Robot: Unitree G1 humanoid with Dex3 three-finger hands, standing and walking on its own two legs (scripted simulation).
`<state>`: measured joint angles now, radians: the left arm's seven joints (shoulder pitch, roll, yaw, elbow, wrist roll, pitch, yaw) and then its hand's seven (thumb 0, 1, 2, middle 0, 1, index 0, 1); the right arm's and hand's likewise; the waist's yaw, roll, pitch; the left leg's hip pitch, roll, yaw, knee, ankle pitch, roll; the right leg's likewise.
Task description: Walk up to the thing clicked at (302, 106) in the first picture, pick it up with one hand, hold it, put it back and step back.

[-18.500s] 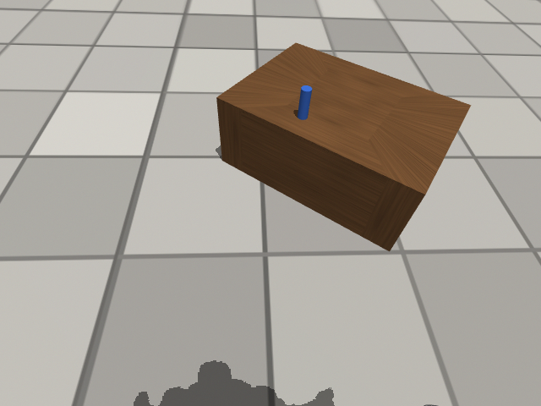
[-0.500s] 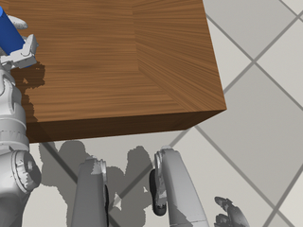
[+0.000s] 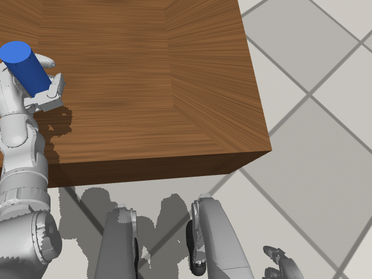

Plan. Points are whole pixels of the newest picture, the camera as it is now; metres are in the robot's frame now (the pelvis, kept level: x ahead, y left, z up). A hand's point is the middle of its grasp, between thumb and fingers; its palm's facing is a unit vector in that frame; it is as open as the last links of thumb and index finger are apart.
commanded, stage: lift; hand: left
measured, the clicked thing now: (35, 79) +0.48 +0.24 +0.03
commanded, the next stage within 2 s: hold in 1.26 s
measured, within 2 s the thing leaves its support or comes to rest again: neither
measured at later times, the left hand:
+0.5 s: hand (23, 91) +0.40 +0.20 +0.12, palm faces +0.25 -0.97 -0.01, open 5.7 cm
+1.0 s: hand (8, 77) +0.39 +0.19 +0.17, palm faces +0.25 -0.97 +0.00, open 5.7 cm
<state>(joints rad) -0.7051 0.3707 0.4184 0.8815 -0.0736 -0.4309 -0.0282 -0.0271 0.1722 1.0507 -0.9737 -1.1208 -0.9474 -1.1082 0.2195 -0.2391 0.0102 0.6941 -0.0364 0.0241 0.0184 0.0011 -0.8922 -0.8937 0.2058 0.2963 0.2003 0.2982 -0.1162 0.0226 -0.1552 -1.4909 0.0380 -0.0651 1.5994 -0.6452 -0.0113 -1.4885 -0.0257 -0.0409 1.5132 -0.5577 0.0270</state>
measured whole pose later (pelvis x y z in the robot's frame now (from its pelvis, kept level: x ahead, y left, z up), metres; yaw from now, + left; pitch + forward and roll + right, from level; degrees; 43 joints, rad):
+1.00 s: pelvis +0.03 +0.00 +0.13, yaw +2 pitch +12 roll -2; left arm -0.24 0.18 0.19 0.50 -0.14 -0.37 0.05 -0.03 0.14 1.10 -1.00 -1.10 -0.97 -1.09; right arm 0.24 -0.21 0.00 0.68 0.00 0.00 -0.02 0.01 -0.89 -0.89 0.21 0.30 0.20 0.30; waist -0.03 0.01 -0.08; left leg -0.74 0.04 -0.03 1.03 -0.49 -0.02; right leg -0.75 -0.02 -0.04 0.96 -0.42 0.02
